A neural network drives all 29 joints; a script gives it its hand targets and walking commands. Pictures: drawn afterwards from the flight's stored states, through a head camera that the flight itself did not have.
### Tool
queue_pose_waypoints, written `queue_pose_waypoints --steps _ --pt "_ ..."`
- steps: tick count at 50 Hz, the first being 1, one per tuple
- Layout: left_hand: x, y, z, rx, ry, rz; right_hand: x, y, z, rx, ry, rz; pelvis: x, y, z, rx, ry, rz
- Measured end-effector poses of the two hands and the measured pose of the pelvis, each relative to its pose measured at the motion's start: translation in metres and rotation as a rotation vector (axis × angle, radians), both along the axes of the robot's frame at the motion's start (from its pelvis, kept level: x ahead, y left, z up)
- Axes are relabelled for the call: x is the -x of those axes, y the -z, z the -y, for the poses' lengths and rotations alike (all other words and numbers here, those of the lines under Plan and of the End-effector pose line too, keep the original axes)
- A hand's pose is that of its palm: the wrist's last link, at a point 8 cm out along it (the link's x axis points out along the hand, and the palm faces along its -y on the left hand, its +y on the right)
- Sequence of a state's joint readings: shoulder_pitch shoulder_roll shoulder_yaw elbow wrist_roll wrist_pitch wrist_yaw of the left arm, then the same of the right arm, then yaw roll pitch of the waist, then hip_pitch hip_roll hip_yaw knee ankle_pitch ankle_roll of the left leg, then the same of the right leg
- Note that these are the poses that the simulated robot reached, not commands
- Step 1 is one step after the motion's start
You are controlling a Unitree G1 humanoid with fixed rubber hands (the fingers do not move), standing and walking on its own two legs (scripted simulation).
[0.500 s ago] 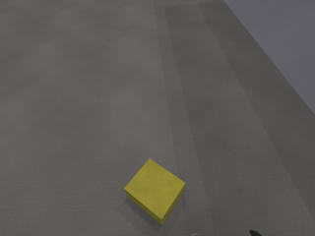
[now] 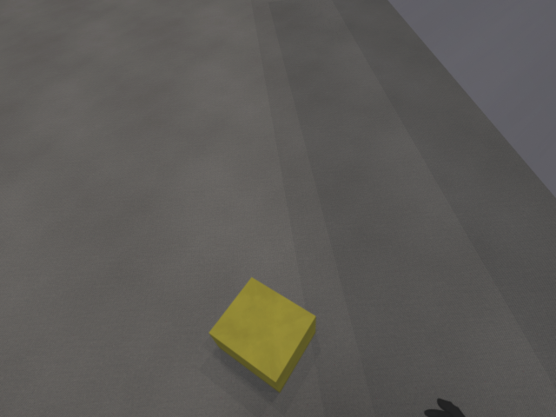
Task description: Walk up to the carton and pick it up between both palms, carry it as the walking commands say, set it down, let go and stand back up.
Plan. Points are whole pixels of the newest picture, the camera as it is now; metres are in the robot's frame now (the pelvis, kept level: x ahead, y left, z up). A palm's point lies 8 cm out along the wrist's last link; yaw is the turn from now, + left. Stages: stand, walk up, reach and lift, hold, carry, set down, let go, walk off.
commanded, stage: walk up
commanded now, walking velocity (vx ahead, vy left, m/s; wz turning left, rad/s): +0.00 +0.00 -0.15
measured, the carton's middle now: (265, 332) +0.47 +0.12 -0.68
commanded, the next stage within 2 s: none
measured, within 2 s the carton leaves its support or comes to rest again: neither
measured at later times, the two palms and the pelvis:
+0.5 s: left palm out of the picture +0.06 +0.25 -0.12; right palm out of the picture +0.05 -0.23 -0.14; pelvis -0.02 +0.01 +0.00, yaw -7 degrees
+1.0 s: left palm out of the picture +0.09 +0.33 -0.15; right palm out of the picture -0.01 -0.14 -0.13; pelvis -0.02 +0.11 -0.01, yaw -18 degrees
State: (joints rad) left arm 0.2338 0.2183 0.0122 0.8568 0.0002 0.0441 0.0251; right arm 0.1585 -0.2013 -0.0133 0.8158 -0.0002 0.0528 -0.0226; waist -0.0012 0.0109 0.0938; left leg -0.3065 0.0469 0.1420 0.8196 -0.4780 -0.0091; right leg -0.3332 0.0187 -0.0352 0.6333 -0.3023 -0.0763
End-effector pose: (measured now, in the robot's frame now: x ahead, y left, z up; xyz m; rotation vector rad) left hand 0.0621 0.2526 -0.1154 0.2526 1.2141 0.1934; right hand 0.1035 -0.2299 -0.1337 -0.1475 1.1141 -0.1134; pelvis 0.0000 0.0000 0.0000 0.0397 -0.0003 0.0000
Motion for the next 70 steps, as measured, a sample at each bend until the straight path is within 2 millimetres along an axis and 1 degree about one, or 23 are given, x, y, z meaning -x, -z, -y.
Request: queue_pose_waypoints --steps 3,7,10,12,16,19,20,22,27,31,35,39,41,43,45,48,54,57,59,61,63,67,70 --pt "0.001 0.007 -0.003 0.02 0.009 0.003 0.002 -0.003 -0.003 0.02 0.007 0.01 0.003 0.002 -0.006 0.021 0.008 0.0" --pt "-0.002 0.022 -0.005 0.061 0.037 0.003 0.014 -0.007 -0.004 0.059 0.037 0.008 0.008 0.008 -0.015 0.046 0.036 0.003" --pt "-0.011 0.022 -0.003 0.081 0.058 0.018 0.024 -0.011 -0.003 0.078 0.057 -0.001 0.01 0.005 -0.018 0.049 0.05 0.005" --pt "-0.015 0.021 -0.001 0.086 0.069 0.027 0.028 -0.013 -0.001 0.085 0.066 -0.001 0.011 0.005 -0.017 0.05 0.058 0.004" --pt "-0.02 0.019 0.004 0.072 0.089 0.029 0.033 -0.008 0.003 0.067 0.083 -0.002 0.012 0.006 -0.012 0.035 0.077 0.001" --pt "-0.022 0.021 0.008 0.041 0.106 0.027 0.038 0.005 0.008 0.036 0.1 -0.001 0.013 0.014 -0.006 0.012 0.099 0.006" --pt "-0.021 0.021 0.009 0.033 0.109 0.025 0.04 0.009 0.008 0.023 0.102 -0.005 0.014 0.015 -0.005 0.015 0.103 0.013" --pt "-0.016 0.015 0.008 0.014 0.107 0.014 0.045 0.009 0.007 0.002 0.106 -0.025 0.016 0.011 -0.004 0.014 0.11 0.014" --pt "0.011 0.004 -0.004 -0.04 0.107 -0.063 0.057 0.005 0.0 -0.038 0.131 -0.056 0.017 0.002 -0.008 -0.001 0.141 0.0" --pt "0.029 -0.001 -0.018 -0.053 0.111 -0.114 0.062 0.005 -0.01 -0.05 0.149 -0.06 0.017 0.0 -0.018 -0.007 0.161 0.001" --pt "0.035 0.003 -0.035 -0.046 0.114 -0.128 0.065 0.004 -0.026 -0.043 0.157 -0.061 0.018 0.001 -0.035 0.003 0.169 0.002" --pt "0.035 0.014 -0.056 -0.021 0.12 -0.135 0.07 0.003 -0.046 -0.017 0.162 -0.073 0.021 0.005 -0.06 0.03 0.173 -0.013" --pt "0.032 0.024 -0.068 -0.001 0.127 -0.132 0.073 0.004 -0.058 0.005 0.169 -0.075 0.021 0.011 -0.075 0.053 0.178 -0.019" --pt "0.026 0.032 -0.075 0.017 0.148 -0.129 0.079 0.001 -0.069 0.018 0.188 -0.069 0.022 0.013 -0.086 0.055 0.204 -0.002" --pt "0.012 0.033 -0.079 0.03 0.185 -0.12 0.088 -0.003 -0.076 0.025 0.224 -0.06 0.022 0.011 -0.096 0.051 0.239 0.001" --pt "-0.013 0.032 -0.082 0.043 0.239 -0.082 0.101 -0.002 -0.087 0.032 0.272 -0.062 0.022 0.011 -0.107 0.046 0.28 0.003" --pt "-0.063 0.028 -0.076 0.038 0.358 -0.02 0.124 0.008 -0.101 0.018 0.374 -0.053 0.021 0.015 -0.12 0.015 0.377 -0.002" --pt "-0.084 0.025 -0.067 0.022 0.415 0.003 0.136 0.017 -0.106 -0.008 0.421 -0.056 0.022 0.018 -0.122 -0.01 0.425 -0.008" --pt "-0.094 0.022 -0.059 0.014 0.447 0.018 0.143 0.022 -0.107 -0.028 0.446 -0.058 0.022 0.02 -0.12 -0.027 0.45 -0.012" --pt "-0.1 0.021 -0.052 0.004 0.467 0.037 0.148 0.03 -0.106 -0.045 0.462 -0.055 0.022 0.023 -0.116 -0.041 0.466 -0.008" --pt "-0.1 0.017 -0.05 -0.003 0.471 0.043 0.148 0.031 -0.107 -0.062 0.465 -0.057 0.023 0.022 -0.115 -0.04 0.468 -0.004" --pt "-0.09 0.004 -0.062 -0.034 0.454 0.017 0.143 0.019 -0.11 -0.079 0.461 -0.052 0.018 0.009 -0.116 -0.034 0.47 0.001" --pt "-0.081 -0.002 -0.076 -0.047 0.436 -0.017 0.136 0.01 -0.114 -0.079 0.456 -0.052 0.012 0.001 -0.12 -0.029 0.466 0.0"
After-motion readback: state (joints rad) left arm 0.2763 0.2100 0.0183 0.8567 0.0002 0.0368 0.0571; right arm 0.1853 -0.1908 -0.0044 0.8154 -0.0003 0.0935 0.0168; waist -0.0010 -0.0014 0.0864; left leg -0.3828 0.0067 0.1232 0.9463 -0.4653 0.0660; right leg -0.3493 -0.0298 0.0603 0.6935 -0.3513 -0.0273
